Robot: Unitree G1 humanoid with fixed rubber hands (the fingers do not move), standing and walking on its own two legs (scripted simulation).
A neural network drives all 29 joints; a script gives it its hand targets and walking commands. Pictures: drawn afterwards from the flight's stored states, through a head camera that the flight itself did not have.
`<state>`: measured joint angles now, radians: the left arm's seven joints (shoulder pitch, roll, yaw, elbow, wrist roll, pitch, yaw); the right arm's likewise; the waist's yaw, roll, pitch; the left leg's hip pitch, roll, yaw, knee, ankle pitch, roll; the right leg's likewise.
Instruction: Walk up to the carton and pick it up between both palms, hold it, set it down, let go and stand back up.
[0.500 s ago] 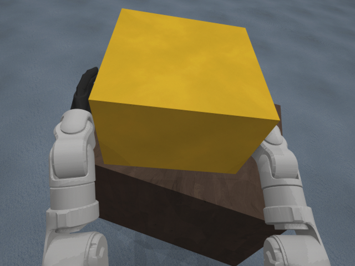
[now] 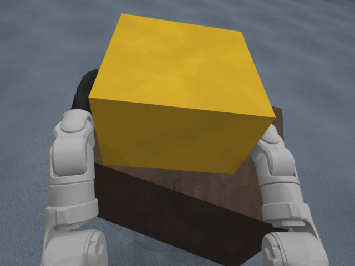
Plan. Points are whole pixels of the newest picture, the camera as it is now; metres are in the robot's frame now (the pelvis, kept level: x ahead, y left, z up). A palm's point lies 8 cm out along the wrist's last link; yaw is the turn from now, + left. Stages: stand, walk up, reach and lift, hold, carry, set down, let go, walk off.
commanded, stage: hold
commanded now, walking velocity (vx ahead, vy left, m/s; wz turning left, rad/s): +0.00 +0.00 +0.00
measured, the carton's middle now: (177, 93) +0.40 +0.00 +0.20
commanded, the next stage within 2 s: none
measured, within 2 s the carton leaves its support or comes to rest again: neither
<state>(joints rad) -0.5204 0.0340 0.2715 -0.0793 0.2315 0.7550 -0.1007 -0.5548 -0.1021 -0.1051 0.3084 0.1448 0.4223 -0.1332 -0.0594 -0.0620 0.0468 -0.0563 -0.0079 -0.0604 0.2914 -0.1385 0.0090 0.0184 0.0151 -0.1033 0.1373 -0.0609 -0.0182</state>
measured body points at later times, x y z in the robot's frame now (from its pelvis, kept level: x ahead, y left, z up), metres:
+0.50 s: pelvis +0.00 +0.00 +0.00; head -0.01 +0.03 +0.45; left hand +0.38 +0.17 +0.18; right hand +0.37 -0.19 +0.16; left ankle +0.02 +0.11 -0.75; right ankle +0.02 -0.11 -0.75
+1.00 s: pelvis +0.00 +0.00 +0.00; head -0.01 +0.03 +0.45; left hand +0.38 +0.16 +0.18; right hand +0.36 -0.20 +0.16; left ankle +0.02 +0.11 -0.75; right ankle +0.02 -0.11 -0.75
